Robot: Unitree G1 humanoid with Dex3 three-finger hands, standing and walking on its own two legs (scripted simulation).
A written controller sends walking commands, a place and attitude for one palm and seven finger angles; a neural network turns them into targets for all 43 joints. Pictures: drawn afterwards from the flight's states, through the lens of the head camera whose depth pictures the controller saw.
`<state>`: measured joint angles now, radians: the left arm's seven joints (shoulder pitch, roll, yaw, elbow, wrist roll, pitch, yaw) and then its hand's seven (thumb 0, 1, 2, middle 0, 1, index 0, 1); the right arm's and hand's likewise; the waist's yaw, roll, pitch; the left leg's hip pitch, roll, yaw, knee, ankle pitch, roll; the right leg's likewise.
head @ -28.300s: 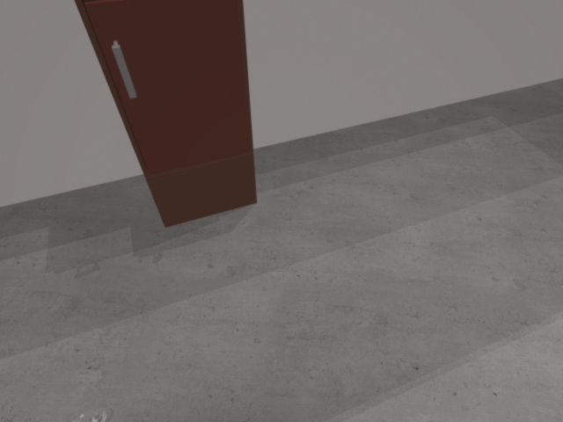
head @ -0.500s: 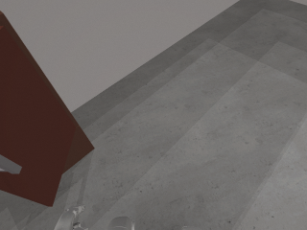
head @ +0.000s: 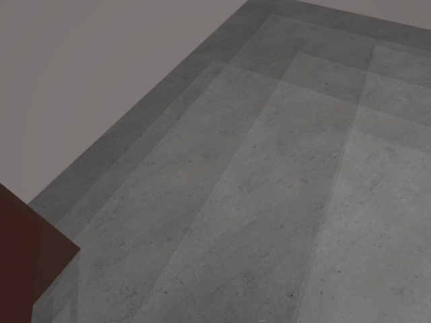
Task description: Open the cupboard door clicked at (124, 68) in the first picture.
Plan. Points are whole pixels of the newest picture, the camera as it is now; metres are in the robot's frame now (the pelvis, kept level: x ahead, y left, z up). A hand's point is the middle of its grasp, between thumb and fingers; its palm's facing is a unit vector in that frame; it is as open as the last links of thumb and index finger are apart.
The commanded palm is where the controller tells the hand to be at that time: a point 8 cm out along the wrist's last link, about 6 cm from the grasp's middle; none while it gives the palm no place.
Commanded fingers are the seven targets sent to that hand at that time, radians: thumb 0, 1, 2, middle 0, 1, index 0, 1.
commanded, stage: walk to a spot facing it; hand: left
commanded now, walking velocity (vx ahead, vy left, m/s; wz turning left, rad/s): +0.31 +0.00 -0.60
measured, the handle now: out of the picture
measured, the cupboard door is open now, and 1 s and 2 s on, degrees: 44 44 44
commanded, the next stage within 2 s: turn to face it in 1.38 s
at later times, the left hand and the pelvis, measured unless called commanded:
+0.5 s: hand (142, 284) +0.22 +0.18 -0.19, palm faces -0.21 -0.96 -0.16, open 7.4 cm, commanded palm none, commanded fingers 0.00 0.90 0.90 -0.20 -0.30 -0.20 -0.30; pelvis +0.17 +0.00 -0.01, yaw -16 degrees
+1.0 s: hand (237, 171) +0.53 -0.03 -0.16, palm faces -0.48 -0.86 -0.19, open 7.4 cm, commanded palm none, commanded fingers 0.00 0.90 0.90 -0.20 -0.30 -0.20 -0.30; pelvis +0.35 -0.14 +0.00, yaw -27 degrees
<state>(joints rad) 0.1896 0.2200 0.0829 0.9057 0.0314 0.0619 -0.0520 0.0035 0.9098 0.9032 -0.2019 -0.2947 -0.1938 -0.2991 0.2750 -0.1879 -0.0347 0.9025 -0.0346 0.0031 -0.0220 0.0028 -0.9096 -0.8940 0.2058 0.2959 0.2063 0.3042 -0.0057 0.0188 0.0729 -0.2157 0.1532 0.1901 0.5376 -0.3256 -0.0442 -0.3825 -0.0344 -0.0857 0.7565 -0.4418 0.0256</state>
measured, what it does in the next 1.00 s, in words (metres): walks ahead, turning right: right foot, then left foot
